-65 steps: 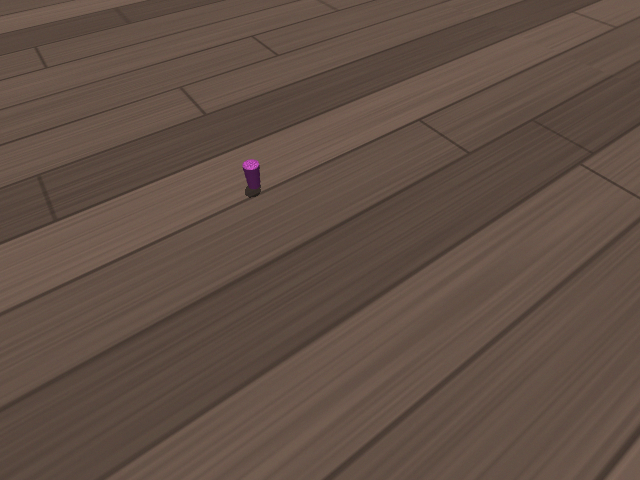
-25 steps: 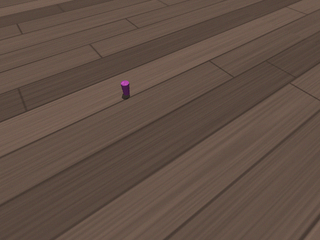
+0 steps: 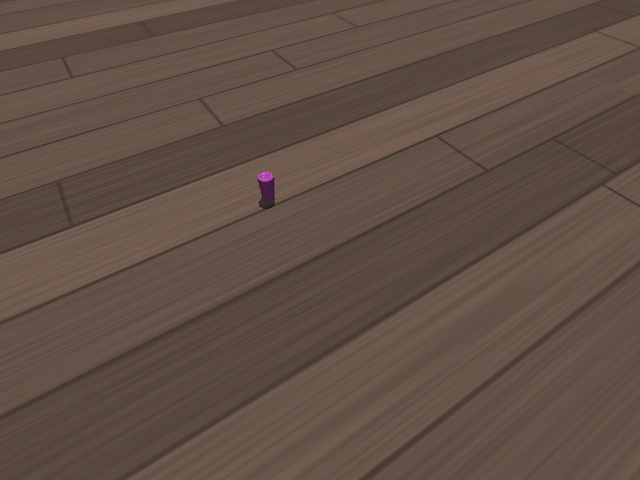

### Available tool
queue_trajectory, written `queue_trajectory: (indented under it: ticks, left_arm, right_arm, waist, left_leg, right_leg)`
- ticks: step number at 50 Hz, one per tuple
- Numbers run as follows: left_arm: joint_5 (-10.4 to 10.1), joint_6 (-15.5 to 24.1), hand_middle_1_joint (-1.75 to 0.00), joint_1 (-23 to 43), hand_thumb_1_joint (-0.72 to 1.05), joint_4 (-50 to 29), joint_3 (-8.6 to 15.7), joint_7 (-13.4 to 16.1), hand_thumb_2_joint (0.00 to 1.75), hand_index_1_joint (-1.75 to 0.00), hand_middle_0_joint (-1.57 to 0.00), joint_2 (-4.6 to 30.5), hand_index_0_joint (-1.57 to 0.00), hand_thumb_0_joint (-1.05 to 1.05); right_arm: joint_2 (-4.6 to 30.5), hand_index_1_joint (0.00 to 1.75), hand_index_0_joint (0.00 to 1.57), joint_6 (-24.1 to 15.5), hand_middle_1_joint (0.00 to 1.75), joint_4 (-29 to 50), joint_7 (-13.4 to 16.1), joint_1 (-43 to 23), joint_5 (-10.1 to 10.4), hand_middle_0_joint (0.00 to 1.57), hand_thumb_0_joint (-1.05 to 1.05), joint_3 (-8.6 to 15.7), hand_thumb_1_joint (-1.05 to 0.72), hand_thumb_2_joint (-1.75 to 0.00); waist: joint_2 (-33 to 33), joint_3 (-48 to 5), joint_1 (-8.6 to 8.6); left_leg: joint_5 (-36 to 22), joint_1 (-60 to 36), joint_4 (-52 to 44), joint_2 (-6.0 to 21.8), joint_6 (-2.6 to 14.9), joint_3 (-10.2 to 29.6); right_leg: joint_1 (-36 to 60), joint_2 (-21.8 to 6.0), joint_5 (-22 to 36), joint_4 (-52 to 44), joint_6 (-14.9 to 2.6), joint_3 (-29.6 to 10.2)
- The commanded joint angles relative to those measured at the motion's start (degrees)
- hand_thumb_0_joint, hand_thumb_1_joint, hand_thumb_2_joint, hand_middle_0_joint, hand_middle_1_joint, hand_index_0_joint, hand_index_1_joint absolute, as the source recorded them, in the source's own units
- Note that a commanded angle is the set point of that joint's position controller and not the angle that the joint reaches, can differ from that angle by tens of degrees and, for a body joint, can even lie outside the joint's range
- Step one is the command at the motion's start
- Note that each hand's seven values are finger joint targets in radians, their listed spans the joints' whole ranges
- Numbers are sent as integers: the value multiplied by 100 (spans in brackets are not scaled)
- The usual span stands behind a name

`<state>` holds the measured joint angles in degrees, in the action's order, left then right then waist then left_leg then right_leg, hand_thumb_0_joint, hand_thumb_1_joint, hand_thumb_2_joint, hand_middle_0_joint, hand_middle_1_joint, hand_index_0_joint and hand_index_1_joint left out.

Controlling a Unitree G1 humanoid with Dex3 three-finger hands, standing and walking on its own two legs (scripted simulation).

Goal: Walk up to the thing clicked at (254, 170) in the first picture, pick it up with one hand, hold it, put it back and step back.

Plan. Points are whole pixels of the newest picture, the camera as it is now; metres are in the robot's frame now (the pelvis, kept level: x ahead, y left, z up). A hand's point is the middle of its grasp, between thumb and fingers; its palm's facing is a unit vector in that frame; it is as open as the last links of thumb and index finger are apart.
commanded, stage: walk up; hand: left
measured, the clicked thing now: (267, 186) +1.40 +0.26 -0.71
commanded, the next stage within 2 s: none
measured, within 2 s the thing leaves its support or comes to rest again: neither
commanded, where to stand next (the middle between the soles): +1.07 +0.05 m, yaw +2 degrees
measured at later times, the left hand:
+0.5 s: hand (101, 398) +0.26 +0.35 -0.14, palm faces -0.02 -0.95 -0.32, open 7.4 cm
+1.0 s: hand (172, 266) +0.50 +0.30 -0.12, palm faces +0.00 -0.93 -0.36, open 7.4 cm
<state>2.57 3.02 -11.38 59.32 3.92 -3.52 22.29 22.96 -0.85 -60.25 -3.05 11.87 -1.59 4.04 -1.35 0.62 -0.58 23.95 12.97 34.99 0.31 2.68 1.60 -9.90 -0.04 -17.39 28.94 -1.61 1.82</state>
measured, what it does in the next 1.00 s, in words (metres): walks ahead: left foot, then right foot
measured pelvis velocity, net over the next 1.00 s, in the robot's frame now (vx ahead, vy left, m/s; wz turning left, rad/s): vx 0.44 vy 0.03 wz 0.02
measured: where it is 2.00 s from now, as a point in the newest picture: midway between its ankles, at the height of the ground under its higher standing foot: (315, 293)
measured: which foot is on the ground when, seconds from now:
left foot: up 0.00-0.18, down 0.20-0.74, up 0.76-1.00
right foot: down 0.00-0.24, up 0.26-0.68, down 0.70-1.00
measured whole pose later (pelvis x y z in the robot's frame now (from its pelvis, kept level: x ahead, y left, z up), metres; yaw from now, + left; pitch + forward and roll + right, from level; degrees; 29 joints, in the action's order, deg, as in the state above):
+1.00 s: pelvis +0.44 +0.03 +0.01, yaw +1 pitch -3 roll -1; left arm 0.5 4.1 -16.1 49.4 2.8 -3.7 21.2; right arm 25.0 -2.7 -49.3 -3.0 16.5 -0.6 3.8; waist -3.1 4.7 -0.6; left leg 12.7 30.8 55.7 5.8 0.3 1.4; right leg -8.1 1.6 -14.5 25.2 -3.3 4.6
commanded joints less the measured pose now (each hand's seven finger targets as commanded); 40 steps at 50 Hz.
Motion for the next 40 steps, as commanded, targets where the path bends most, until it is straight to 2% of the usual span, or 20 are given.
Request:
queue_trajectory:
  ticks: [1,4,7,10,11,12,13,14,17,18,21,24,29,32,34,35,36,37,38,40]
  left_arm:
    - [7,165,-30,-244,90,-529,536,133,90,-30,-20,2018,-20,0]
    - [1,195,-30,239,90,-765,441,105,90,-30,-20,1837,-20,0]
    - [-67,217,-30,232,90,-826,387,80,90,-30,-20,1787,-20,0]
    - [-141,151,-30,388,90,-962,271,33,90,-30,-20,1575,-20,0]
    - [-157,107,-30,38,90,-1004,167,33,90,-30,-20,1251,-20,0]
    - [-153,112,-30,-229,90,-1070,62,47,90,-30,-20,803,-20,0]
    - [-150,83,-30,-140,90,-1100,151,102,90,-30,-20,1300,-20,0]
    - [-139,81,-30,46,90,-1082,170,140,90,-30,-20,1682,-20,0]
    - [-263,89,-30,-423,90,-709,154,91,90,-30,-20,1575,-20,0]
    - [-270,72,-30,-524,90,-679,169,60,90,-30,-20,1512,-20,0]
    - [-210,27,-30,-486,90,-808,171,-49,90,-30,-20,1367,-20,0]
    - [-154,27,-30,100,90,-1076,182,-144,90,-30,-20,1276,-20,0]
    - [-161,42,-30,894,90,-1375,171,-221,90,-30,-20,1044,-20,0]
    - [-167,55,-30,777,90,-1356,213,-189,90,-30,-20,1044,-20,0]
    - [-177,79,-30,-76,90,-1160,336,-118,90,-30,-20,1232,-20,0]
    - [-148,120,-30,-743,90,-1032,453,-53,90,-30,-20,1483,-20,0]
    - [-101,151,-30,-1309,90,-977,617,12,90,-30,-20,1903,-20,0]
    - [-183,164,-30,-1327,90,-1056,619,48,90,-30,-20,2128,-20,0]
    - [-296,140,-30,-966,90,-1130,616,97,90,-30,-20,2084,-20,0]
    - [-360,133,-30,-473,90,-1249,474,158,90,-30,-20,1705,-20,0]
  right_arm:
    - [1188,30,20,-300,30,980,26,-1032,-20,20,0,250,-90,-90]
    - [1268,30,20,-359,30,872,-88,-738,34,20,0,330,-90,-90]
    - [1170,30,20,-389,30,849,-144,-470,36,20,0,359,-90,-90]
    - [1224,30,20,-366,30,495,-66,920,-7,20,0,521,-90,-90]
    - [1521,30,20,-376,30,350,12,1627,-93,20,0,678,-90,-90]
    - [2019,30,20,-403,30,429,86,1953,-145,20,0,778,-90,-90]
    - [2293,30,20,-431,30,726,83,1329,-18,20,0,767,-90,-90]
    - [2285,30,20,-406,30,853,70,906,125,20,0,735,-90,-90]
    - [1580,30,20,-485,30,1093,136,285,146,20,0,444,-90,-90]
    - [1525,30,20,-523,30,1064,120,371,164,20,0,402,-90,-90]
    - [1511,30,20,-601,30,1191,102,357,156,20,0,382,-90,-90]
    - [1558,30,20,-624,30,1259,88,481,141,20,0,399,-90,-90]
    - [1561,30,20,-589,30,1303,134,761,147,20,0,389,-90,-90]
    - [1593,30,20,-530,30,1409,205,786,130,20,0,409,-90,-90]
    - [1514,30,20,-511,30,1508,248,730,110,20,0,375,-90,-90]
    - [1289,30,20,-504,30,1513,236,993,105,20,0,272,-90,-90]
    - [890,30,20,-510,30,1579,218,1399,147,20,0,126,-90,-90]
    - [1134,30,20,-487,30,1562,248,1438,198,20,0,156,-90,-90]
    - [1490,30,20,-460,30,1444,315,1206,148,20,0,220,-90,-90]
    - [1418,30,20,-441,30,1286,274,998,222,20,0,234,-90,-90]
  waist:
    - [769,550,-462]
    - [1021,852,-194]
    - [952,591,-88]
    - [246,-233,704]
    - [-792,-752,977]
    - [-1932,-792,1019]
    - [-1216,-731,834]
    - [-859,-298,705]
    - [-205,405,136]
    - [-337,484,97]
    - [-467,630,25]
    - [-546,814,186]
    - [-445,687,366]
    - [-366,367,249]
    - [73,-154,-262]
    - [669,-717,-535]
    - [1846,-1207,-619]
    - [1948,-1020,-606]
    - [1487,-817,-559]
    - [769,-113,-292]
  left_leg:
    - [421,2903,1350,356,-86,364]
    - [428,2125,729,618,-132,325]
    - [-539,1254,83,459,-182,-106]
    - [-1702,-1535,-686,-119,-130,-809]
    - [-975,-2809,-855,97,56,-298]
    - [860,-3232,-1643,1405,462,2150]
    - [2314,-2424,-2489,2221,997,3929]
    - [2074,-1956,-2576,2461,1292,3974]
    - [-126,-853,-2221,1540,603,1582]
    - [-649,-646,-2277,1481,607,1283]
    - [-1051,-402,-2477,1422,850,721]
    - [-1330,-476,-2553,1397,939,412]
    - [-2638,-540,-2180,1218,596,55]
    - [-3165,-655,-1595,1292,623,68]
    - [-3888,-467,-148,1100,481,-160]
    - [-3485,23,1242,721,320,-417]
    - [-1431,1170,2787,185,111,-611]
    - [492,2379,3464,-375,-11,-486]
    - [569,2445,3870,112,9,-23]
    - [-123,1906,3761,346,15,371]
  right_leg:
    - [1526,-2414,-2213,-2237,-1411,-3085]
    - [775,-1989,-1371,-2067,-1222,-1933]
    - [540,-1533,-281,-1608,-899,-933]
    - [-739,-787,1185,379,-450,231]
    - [-1640,-428,665,2036,-313,514]
    - [-3093,321,-1686,3386,-140,65]
    - [-3064,185,-1620,3807,-186,-633]
    - [-3048,-180,-1334,4000,-200,-863]
    - [-2531,-545,-142,3363,-108,-1058]
    - [-2358,-562,-24,3180,-37,-911]
    - [-2182,-639,384,2545,200,-628]
    - [-2305,-744,752,1705,246,-368]
    - [-1628,-516,1506,646,-12,53]
    - [-1014,-333,1143,539,-162,182]
    - [231,-157,849,300,-289,204]
    - [1369,-128,456,87,-425,98]
    - [2405,-1358,-538,-318,-689,-1742]
    - [2879,-2358,-229,-1055,-1367,-3825]
    - [2339,-2546,-283,-1150,-1574,-3969]
    - [841,-1961,483,-1282,-1245,-2423]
